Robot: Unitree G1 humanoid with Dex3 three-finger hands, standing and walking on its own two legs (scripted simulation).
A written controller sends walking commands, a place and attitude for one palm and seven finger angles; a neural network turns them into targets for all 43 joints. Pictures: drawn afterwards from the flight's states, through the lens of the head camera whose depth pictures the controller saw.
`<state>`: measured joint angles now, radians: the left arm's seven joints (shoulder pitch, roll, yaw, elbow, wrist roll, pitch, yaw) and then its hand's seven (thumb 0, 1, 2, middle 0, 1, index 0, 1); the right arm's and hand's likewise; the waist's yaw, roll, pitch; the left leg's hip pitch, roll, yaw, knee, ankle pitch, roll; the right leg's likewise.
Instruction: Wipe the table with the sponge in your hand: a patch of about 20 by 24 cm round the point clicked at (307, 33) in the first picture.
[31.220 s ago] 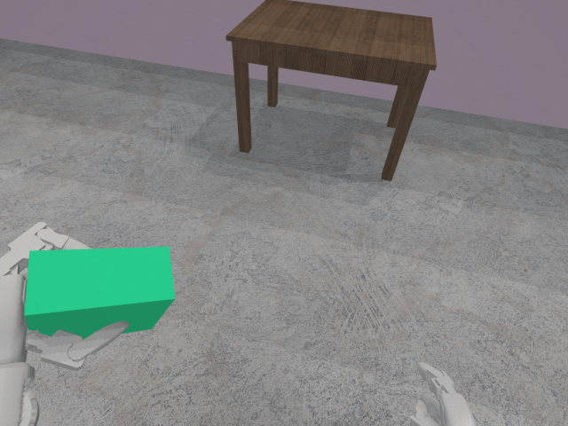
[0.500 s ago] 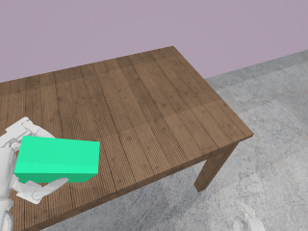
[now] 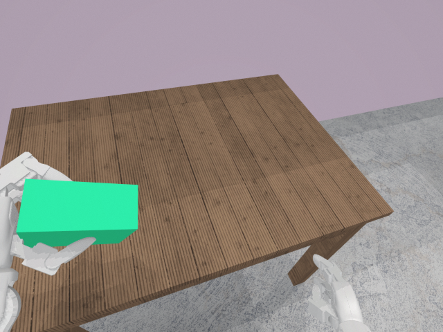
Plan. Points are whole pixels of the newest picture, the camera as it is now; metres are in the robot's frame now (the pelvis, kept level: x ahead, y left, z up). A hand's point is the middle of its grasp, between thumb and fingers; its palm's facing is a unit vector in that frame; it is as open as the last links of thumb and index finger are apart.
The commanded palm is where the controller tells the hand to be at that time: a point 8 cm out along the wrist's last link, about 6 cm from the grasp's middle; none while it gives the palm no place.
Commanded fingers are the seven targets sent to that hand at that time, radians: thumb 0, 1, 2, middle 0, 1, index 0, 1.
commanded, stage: come to a stop and stand still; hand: left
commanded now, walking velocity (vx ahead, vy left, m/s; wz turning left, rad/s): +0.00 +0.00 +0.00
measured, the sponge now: (97, 217) +0.23 +0.21 +0.13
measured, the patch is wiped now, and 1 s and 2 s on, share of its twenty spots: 0.00 0.00 0.00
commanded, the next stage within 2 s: look again from close up in 0.42 s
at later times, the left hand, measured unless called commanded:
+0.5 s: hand (55, 227) +0.20 +0.24 +0.15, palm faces +0.34 -0.85 -0.41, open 10.2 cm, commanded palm +0.14 +0.28 +0.17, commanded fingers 0.00 0.10 1.30 -1.20 -1.60 -1.20 -1.60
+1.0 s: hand (70, 225) +0.21 +0.23 +0.15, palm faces +0.34 -0.86 -0.39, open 10.2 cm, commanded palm +0.15 +0.26 +0.17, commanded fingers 0.00 0.10 1.30 -1.20 -1.60 -1.20 -1.60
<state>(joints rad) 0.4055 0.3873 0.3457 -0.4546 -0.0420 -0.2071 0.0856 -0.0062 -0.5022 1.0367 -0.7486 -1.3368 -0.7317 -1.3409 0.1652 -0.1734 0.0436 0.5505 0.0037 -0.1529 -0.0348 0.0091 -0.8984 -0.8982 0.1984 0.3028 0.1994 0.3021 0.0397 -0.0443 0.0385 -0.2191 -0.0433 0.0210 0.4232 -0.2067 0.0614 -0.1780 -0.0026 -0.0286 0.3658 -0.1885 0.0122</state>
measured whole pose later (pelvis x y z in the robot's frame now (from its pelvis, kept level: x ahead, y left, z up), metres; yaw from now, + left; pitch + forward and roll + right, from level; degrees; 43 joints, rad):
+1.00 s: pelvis -0.01 -0.02 +0.00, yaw +0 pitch +0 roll -1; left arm 0.45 0.37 0.33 -0.45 -0.04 -0.19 0.09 -0.01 -0.50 1.04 -0.75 -1.34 -0.73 -1.34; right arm 0.19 -0.21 0.02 0.58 0.01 -0.13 -0.05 0.01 -0.90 -0.90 0.20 0.30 0.20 0.30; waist 0.02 -0.01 0.03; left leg -0.23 -0.02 0.01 0.42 -0.19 0.04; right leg -0.17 0.02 -0.04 0.33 -0.16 -0.01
